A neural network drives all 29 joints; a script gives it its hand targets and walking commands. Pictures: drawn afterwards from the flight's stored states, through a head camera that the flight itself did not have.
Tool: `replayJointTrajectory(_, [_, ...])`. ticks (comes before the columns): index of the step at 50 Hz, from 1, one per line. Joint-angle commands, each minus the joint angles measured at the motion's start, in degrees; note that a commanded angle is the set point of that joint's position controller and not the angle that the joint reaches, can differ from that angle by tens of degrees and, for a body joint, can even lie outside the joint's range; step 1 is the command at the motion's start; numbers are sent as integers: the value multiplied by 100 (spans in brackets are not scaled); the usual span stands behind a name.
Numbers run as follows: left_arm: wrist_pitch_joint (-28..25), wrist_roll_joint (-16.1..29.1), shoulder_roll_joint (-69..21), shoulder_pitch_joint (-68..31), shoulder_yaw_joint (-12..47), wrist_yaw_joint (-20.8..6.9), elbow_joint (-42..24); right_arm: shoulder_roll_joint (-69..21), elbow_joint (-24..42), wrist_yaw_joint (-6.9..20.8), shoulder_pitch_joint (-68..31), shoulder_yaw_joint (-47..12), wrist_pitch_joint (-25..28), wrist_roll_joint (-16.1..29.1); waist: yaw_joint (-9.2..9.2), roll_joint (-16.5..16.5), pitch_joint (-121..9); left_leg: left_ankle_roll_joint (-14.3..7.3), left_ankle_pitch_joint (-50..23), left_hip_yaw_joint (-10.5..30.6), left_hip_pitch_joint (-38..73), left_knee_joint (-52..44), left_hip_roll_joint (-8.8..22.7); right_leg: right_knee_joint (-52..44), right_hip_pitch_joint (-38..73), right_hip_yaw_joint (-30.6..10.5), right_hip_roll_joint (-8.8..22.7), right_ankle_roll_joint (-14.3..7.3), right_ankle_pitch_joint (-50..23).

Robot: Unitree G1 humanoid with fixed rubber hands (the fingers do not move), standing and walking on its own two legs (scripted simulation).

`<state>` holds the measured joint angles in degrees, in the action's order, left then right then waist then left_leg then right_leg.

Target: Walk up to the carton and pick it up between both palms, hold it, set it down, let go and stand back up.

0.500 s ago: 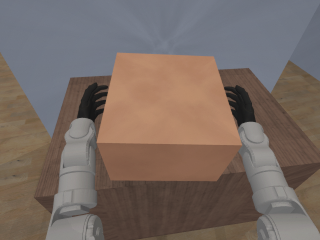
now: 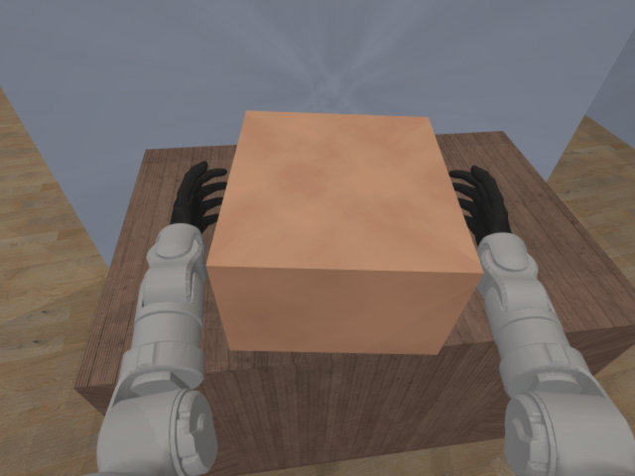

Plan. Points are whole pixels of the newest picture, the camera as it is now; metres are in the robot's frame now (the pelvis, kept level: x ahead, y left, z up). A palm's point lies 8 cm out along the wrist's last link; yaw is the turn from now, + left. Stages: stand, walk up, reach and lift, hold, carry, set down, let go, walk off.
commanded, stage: set down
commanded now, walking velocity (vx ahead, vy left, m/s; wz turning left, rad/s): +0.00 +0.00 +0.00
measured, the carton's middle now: (336, 225) +0.45 +0.01 +0.07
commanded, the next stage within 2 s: none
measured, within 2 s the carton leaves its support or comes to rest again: neither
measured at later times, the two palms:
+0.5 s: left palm (193, 221) +0.41 +0.20 +0.11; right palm (477, 223) +0.42 -0.18 +0.11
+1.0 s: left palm (204, 224) +0.44 +0.20 +0.08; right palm (467, 229) +0.44 -0.18 +0.08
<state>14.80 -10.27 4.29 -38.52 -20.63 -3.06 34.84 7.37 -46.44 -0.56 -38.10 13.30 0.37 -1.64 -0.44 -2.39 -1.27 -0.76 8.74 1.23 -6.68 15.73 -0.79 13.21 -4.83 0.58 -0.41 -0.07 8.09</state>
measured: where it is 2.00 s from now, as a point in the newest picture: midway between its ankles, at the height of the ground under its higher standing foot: outside the picture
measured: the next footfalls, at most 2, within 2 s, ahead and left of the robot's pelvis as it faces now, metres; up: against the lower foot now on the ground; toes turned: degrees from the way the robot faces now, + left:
none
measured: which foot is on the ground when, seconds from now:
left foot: down 0.00-1.00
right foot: down 0.00-1.00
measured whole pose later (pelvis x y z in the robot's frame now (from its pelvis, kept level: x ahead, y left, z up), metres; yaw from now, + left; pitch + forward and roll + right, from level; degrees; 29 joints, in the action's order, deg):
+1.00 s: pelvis +0.02 +0.00 +0.00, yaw +0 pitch +11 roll -1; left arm -1.6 -9.5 7.2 -48.0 -21.8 -1.6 56.9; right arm 5.5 -56.1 1.8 -44.1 27.2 9.7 -14.9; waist -2.6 -1.5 -5.1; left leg -0.5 9.3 -0.8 -19.3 17.7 0.4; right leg 14.1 -16.9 1.7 -0.8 -0.5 8.1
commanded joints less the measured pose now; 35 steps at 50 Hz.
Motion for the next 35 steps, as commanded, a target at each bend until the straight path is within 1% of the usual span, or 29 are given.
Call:
replayJointTrajectory(1, [-715, 473, -3009, -3997, 2258, -517, -732, -3260, 1364, 578, -4117, -1516, 772, -172, -82, 262, -3000, 288, -1838, -513, 421, 53, -79, 304, 1219, 341, -70, 253, -2020])
replayJointTrajectory(4, [-999, 518, -3211, -4230, 2553, -338, -738, -3228, 1415, 599, -4309, -1484, 1017, -259, -78, 509, -3677, 470, -2559, -481, 1023, 343, -18, 270, 833, 442, -127, 178, -2185])
replayJointTrajectory(5, [-1018, 487, -3133, -4177, 2472, -287, -613, -3067, 1242, 619, -4311, -1458, 1035, -281, -107, 434, -3613, 498, -2671, -445, 1070, 371, 15, 262, 783, 465, -168, 146, -2108])
replayJointTrajectory(6, [-1038, 463, -3079, -4156, 2422, -282, -525, -3094, 1006, 616, -4206, -1348, 1014, -339, -81, 332, -3412, 496, -2738, -426, 1014, 406, 37, 257, 677, 481, -171, 155, -2102])
replayJointTrajectory(7, [-1037, 467, -3065, -4162, 2402, -282, -409, -3053, 943, 606, -4218, -1330, 1020, -335, -69, 305, -3471, 502, -2711, -448, 1019, 393, 49, 228, 656, 472, -152, 192, -2080])
replayJointTrajectory(8, [-1034, 463, -3047, -4105, 2292, -298, -250, -3053, 825, 603, -4250, -1326, 1007, -338, -124, 266, -3383, 475, -2550, -465, 923, 334, 11, 227, 768, 448, -137, 181, -2100])
replayJointTrajectory(9, [-1031, 411, -3062, -4061, 2330, -303, -235, -3086, 872, 591, -4189, -1293, 1026, -397, -85, 282, -3406, 454, -2546, -482, 877, 338, 47, 260, 897, 426, -132, 200, -2199])
replayJointTrajectory(10, [-1053, 434, -3039, -4090, 2225, -318, -114, -3078, 866, 584, -4284, -1258, 1038, -426, -116, 186, -3438, 445, -2485, -520, 725, 318, 27, 271, 932, 438, -155, 210, -2261])
replayJointTrajectory(11, [-1088, 476, -3102, -4185, 2299, -324, -188, -3132, 827, 576, -4320, -1265, 1060, -410, -86, 234, -3519, 457, -2638, -488, 716, 318, 33, 298, 995, 435, -124, 227, -2524])
replayJointTrajectory(12, [-1129, 479, -3036, -4214, 2238, -321, -110, -3155, 850, 567, -4367, -1285, 1070, -427, -89, 150, -3583, 415, -2592, -495, 612, 308, 3, 353, 1080, 411, -109, 260, -2648])
replayJointTrajectory(13, [-1148, 445, -2981, -4264, 2143, -335, -10, -3215, 712, 565, -4320, -1256, 1045, -448, -107, 92, -3518, 402, -2512, -521, 508, 279, -15, 400, 1151, 434, -100, 295, -2675])
replayJointTrajectory(14, [-1155, 467, -2999, -4305, 2175, -363, -2, -3217, 721, 553, -4354, -1220, 1043, -465, -51, 108, -3472, 399, -2469, -529, 504, 257, -24, 398, 1182, 407, -75, 303, -2738])
replayJointTrajectory(15, [-1157, 389, -2943, -4215, 2042, -396, 161, -3197, 663, 555, -4334, -1232, 1028, -507, -86, 75, -3359, 358, -2434, -522, 420, 230, -40, 393, 1317, 398, -47, 314, -2852])
replayJointTrajectory(16, [-1156, 329, -2931, -4150, 1930, -412, 258, -3172, 654, 569, -4309, -1151, 1024, -490, -157, 81, -3352, 334, -2332, -562, 340, 184, -21, 389, 1327, 374, -67, 316, -2792])
replayJointTrajectory(17, [-1176, 298, -2860, -4243, 1848, -431, 273, -3168, 549, 564, -4293, -1037, 990, -529, -127, 103, -3264, 324, -2109, -558, 224, 128, -24, 379, 1359, 352, -27, 310, -2653])
replayJointTrajectory(18, [-1183, 278, -2767, -4206, 1770, -444, 426, -3192, 553, 581, -4355, -989, 989, -597, -151, 18, -3239, 284, -1992, -551, 143, 76, -19, 390, 1324, 375, -16, 333, -2608])
replayJointTrajectory(19, [-1210, 229, -2753, -4264, 1639, -460, 490, -3217, 479, 592, -4347, -901, 985, -686, -185, 32, -3251, 261, -1829, -579, 51, 46, -33, 391, 1287, 328, 9, 335, -2459])
replayJointTrajectory(20, [-1242, 253, -2725, -4398, 1678, -458, 480, -3206, 418, 615, -4308, -818, 987, -709, -137, 83, -3250, 265, -1727, -617, -10, 3, -13, 368, 1307, 352, -1, 315, -2342])
replayJointTrajectory(21, [-1299, 197, -2747, -4485, 1617, -445, 427, -3241, 503, 632, -4374, -762, 1043, -729, -177, 229, -3314, 275, -1768, -639, 79, 36, -21, 386, 1260, 348, 7, 294, -2306])
replayJointTrajectory(22, [-1299, 174, -2728, -4532, 1599, -433, 508, -3207, 342, 647, -4310, -644, 1027, -783, -134, 329, -3216, 342, -1816, -651, 96, 13, -3, 335, 1149, 385, 8, 260, -2182])
replayJointTrajectory(24, [-1345, 83, -2669, -4515, 1518, -395, 517, -3109, 284, 658, -4299, -493, 1066, -877, -178, 384, -3243, 381, -2067, -659, 296, 121, 38, 340, 994, 423, -27, 219, -2137])
replayJointTrajectory(25, [-1353, 85, -2700, -4484, 1502, -361, 597, -3078, 277, 673, -4323, -434, 1092, -936, -179, 445, -3306, 414, -2118, -662, 427, 150, 51, 286, 837, 482, -68, 182, -1931])
replayJointTrajectory(26, [-1386, 100, -2687, -4522, 1515, -342, 643, -3004, 298, 691, -4389, -366, 1119, -975, -202, 376, -3373, 418, -2229, -634, 488, 204, 80, 284, 776, 479, -59, 178, -1895])
replayJointTrajectory(29, [-1495, 138, -2690, -4656, 1483, -275, 639, -3019, 168, 747, -4355, -234, 1182, -1105, -149, 294, -3594, 462, -2417, -649, 665, 287, 124, 266, 586, 542, -109, 181, -1827])
replayJointTrajectory(30, [-1520, 111, -2605, -4658, 1412, -263, 740, -2979, 157, 753, -4365, -187, 1176, -1167, -210, 309, -3471, 439, -2429, -671, 604, 268, 110, 234, 547, 486, -84, 198, -1897])
replayJointTrajectory(31, [-1521, 74, -2666, -4595, 1377, -254, 747, -2977, 63, 754, -4291, -148, 1184, -1206, -135, 329, -3520, 459, -2608, -617, 716, 290, 116, 304, 564, 524, -89, 209, -2044])
replayJointTrajectory(32, [-1554, 81, -2641, -4578, 1387, -258, 776, -3013, 179, 749, -4339, -138, 1214, -1237, -185, 276, -3653, 439, -2586, -651, 615, 310, 94, 302, 546, 510, -73, 258, -2125])
replayJointTrajectory(34, [-1631, 188, -2671, -4662, 1500, -244, 688, -3074, 146, 757, -4373, -238, 1282, -1199, -141, 340, -3913, 443, -2817, -646, 729, 391, 130, 395, 580, 500, -91, 230, -2431])
replayJointTrajectory(35, [-1660, 212, -2697, -4719, 1522, -227, 772, -3063, 213, 759, -4465, -292, 1326, -1191, -187, 301, -4020, 464, -3016, -633, 726, 461, 157, 435, 575, 485, -99, 228, -2535])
